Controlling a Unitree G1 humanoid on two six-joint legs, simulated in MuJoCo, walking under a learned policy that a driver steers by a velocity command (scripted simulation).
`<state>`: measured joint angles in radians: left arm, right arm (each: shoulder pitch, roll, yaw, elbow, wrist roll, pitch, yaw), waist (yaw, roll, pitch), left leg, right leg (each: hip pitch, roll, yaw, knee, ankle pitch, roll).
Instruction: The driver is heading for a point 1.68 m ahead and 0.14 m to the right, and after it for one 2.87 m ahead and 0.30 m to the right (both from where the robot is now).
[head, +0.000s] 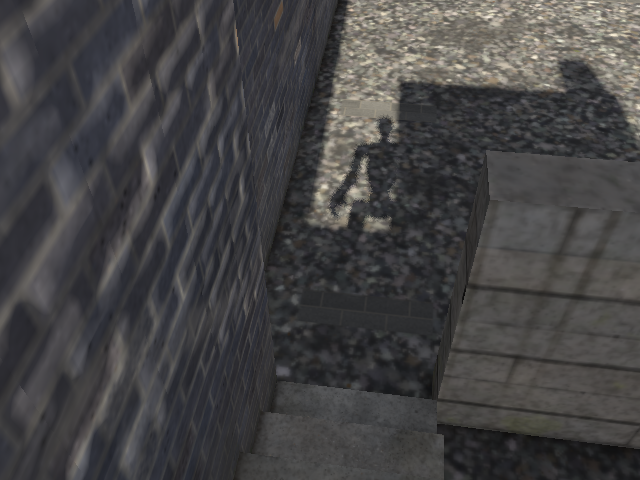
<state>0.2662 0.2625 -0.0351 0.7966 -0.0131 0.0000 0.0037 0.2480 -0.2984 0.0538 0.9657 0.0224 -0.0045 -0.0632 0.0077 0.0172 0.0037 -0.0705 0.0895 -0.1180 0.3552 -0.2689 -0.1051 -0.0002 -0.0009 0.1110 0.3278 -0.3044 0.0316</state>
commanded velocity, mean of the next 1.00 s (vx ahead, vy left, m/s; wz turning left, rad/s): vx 0.29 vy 0.00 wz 0.00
